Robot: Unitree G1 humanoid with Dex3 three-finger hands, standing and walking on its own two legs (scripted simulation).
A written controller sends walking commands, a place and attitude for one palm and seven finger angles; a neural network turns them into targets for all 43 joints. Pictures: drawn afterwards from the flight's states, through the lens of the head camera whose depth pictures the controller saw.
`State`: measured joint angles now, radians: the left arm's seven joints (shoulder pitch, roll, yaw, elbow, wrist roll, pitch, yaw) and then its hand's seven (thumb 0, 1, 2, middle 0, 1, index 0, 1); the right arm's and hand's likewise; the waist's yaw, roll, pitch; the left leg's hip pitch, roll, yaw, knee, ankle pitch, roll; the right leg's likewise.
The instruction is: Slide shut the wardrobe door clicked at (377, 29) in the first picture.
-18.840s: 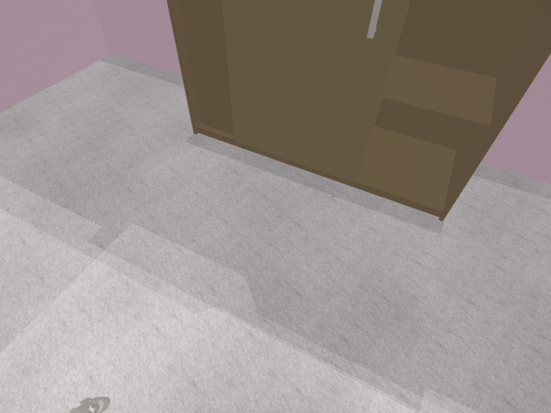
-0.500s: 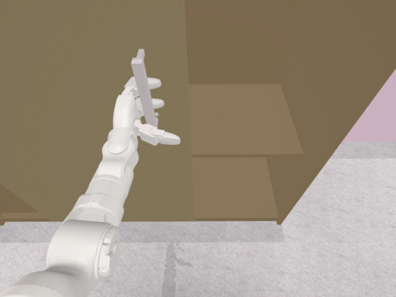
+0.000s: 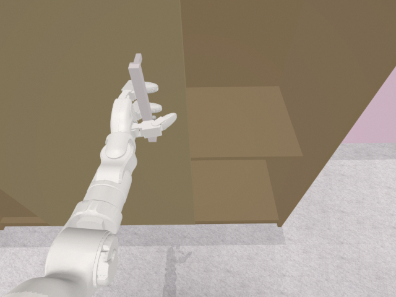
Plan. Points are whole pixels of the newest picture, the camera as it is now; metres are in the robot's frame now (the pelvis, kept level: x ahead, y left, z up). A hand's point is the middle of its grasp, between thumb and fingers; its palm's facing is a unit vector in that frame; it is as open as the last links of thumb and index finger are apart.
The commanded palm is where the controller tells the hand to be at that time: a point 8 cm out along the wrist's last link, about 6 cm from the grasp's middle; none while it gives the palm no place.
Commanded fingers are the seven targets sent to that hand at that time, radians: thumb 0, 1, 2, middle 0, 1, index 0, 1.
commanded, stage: grip the handle and tug to test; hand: left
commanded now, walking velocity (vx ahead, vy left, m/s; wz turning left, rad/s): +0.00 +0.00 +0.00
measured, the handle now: (146, 102) +0.51 +0.10 +0.12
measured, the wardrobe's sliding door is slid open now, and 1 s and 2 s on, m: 0.42 0.42 0.42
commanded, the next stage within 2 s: tug the door sideways, standing still in 0.96 s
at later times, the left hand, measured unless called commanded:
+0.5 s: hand (153, 117) +0.45 +0.08 +0.12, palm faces -0.03 -1.00 -0.01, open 5.6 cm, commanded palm +0.42 +0.13 +0.12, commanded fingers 0.00 0.90 0.90 -0.45 -1.40 -0.45 -1.40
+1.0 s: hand (154, 119) +0.44 +0.08 +0.12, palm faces -0.03 -1.00 -0.01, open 5.9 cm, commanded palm +0.39 +0.13 +0.12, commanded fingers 0.00 0.90 0.90 -0.45 -1.40 -0.45 -1.40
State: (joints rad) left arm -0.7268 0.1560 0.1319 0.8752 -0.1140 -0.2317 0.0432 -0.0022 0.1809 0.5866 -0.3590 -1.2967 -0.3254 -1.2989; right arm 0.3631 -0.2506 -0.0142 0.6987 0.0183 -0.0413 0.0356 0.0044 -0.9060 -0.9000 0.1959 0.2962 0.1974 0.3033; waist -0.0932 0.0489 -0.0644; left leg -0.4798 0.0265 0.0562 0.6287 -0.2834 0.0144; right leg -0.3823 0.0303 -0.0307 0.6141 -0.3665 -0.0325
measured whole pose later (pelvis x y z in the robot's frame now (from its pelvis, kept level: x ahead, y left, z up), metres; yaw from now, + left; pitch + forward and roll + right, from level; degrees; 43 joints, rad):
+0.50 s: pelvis +0.00 +0.00 +0.00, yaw +1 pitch +8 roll +0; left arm -0.74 0.16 0.14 0.89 -0.12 -0.23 0.01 0.01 0.74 0.82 -0.39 -1.36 -0.38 -1.37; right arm 0.34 -0.25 -0.01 0.69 0.02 -0.03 0.03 0.00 -0.91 -0.90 0.20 0.30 0.20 0.30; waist -0.09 0.04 -0.06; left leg -0.47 0.03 0.05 0.62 -0.28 0.01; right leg -0.37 0.03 -0.04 0.61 -0.37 -0.04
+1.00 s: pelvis +0.03 +0.00 +0.01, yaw -2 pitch +7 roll +0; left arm -0.44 0.14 0.11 0.48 -0.14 -0.10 0.05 0.01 0.79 0.79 -0.26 -1.35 -0.25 -1.35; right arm 0.34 -0.24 -0.02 0.62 0.03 -0.03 0.05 0.01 -0.91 -0.90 0.20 0.30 0.20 0.30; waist -0.08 0.05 -0.08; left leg -0.37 0.03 0.09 0.55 -0.30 0.01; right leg -0.29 0.04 0.00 0.53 -0.36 -0.03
